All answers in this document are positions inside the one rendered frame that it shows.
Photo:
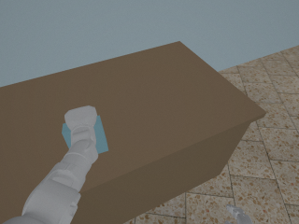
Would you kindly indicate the left robot forearm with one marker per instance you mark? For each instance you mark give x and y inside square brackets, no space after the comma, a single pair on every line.
[77,162]

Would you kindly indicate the robot left hand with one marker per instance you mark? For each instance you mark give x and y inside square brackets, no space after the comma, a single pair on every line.
[82,115]

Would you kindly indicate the sponge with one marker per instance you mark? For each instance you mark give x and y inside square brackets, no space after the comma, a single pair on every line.
[101,140]

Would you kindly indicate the robot left upper arm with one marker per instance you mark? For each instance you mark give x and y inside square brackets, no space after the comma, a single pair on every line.
[54,203]

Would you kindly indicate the table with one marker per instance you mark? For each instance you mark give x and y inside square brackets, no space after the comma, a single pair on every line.
[171,123]

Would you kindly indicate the robot right hand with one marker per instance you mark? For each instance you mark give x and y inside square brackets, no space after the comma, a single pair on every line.
[238,214]

